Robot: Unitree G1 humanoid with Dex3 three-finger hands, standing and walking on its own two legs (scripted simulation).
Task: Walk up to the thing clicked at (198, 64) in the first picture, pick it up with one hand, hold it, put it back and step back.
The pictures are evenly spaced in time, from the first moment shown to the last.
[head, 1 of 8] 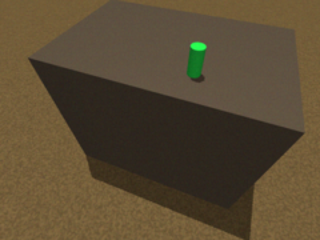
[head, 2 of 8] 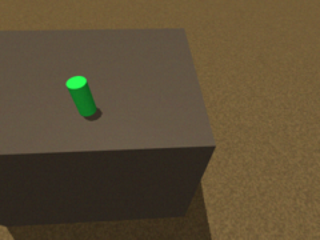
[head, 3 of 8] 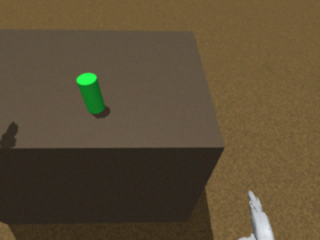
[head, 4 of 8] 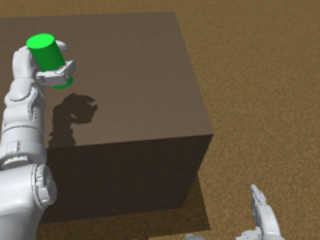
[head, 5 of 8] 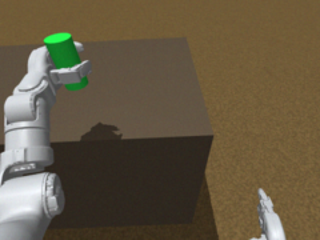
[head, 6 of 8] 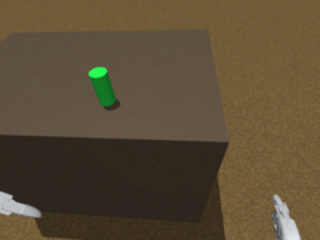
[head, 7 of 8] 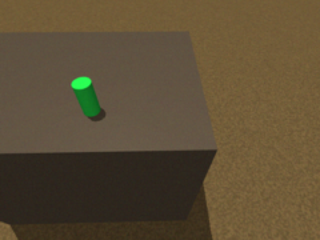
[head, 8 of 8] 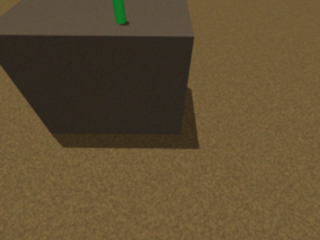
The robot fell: no
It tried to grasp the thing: yes
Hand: left
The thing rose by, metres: 0.25
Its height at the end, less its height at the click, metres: +0.00
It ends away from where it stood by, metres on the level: 0.00
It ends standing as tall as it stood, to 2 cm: yes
